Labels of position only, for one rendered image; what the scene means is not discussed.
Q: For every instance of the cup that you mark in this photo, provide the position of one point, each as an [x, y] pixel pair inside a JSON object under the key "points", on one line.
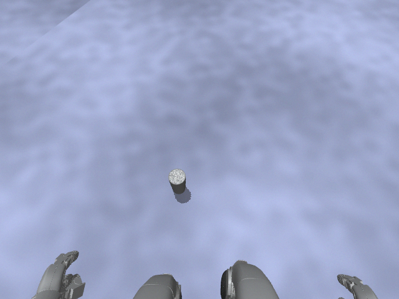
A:
{"points": [[177, 179]]}

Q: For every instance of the right robot hand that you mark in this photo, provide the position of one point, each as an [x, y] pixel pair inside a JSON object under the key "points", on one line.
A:
{"points": [[356, 286]]}

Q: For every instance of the left robot hand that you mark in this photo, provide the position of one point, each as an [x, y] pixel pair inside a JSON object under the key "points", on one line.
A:
{"points": [[54, 278]]}

